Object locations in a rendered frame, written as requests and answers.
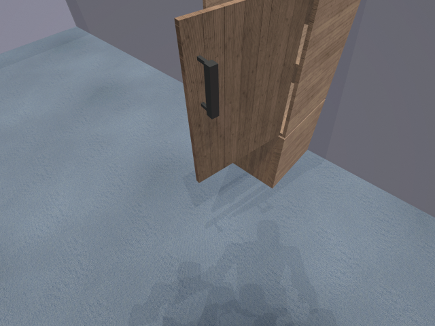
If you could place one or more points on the handle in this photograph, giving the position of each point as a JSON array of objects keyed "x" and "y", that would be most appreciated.
[{"x": 211, "y": 87}]

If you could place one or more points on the cupboard door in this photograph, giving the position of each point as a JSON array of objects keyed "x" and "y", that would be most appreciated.
[{"x": 255, "y": 43}]

